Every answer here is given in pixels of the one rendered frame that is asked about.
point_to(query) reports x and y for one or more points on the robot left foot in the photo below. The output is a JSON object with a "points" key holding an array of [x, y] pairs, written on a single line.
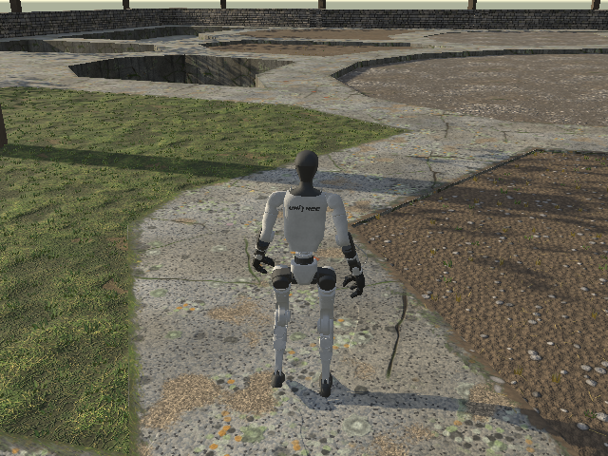
{"points": [[277, 380]]}

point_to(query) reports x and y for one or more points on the robot head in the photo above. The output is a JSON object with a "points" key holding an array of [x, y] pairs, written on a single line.
{"points": [[306, 163]]}

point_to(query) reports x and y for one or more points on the robot left upper arm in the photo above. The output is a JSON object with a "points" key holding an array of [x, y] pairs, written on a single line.
{"points": [[270, 215]]}

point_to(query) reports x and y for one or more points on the left robot hand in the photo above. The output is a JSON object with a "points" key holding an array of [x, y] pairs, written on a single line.
{"points": [[265, 260]]}

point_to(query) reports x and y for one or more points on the right robot hand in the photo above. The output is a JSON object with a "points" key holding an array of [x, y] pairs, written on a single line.
{"points": [[359, 283]]}

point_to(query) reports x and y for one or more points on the robot right forearm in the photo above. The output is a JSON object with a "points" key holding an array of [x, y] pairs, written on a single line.
{"points": [[352, 257]]}

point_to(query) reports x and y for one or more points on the robot left forearm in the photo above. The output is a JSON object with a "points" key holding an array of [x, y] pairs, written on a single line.
{"points": [[261, 247]]}

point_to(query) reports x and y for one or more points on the robot right upper arm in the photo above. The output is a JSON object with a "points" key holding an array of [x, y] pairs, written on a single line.
{"points": [[339, 217]]}

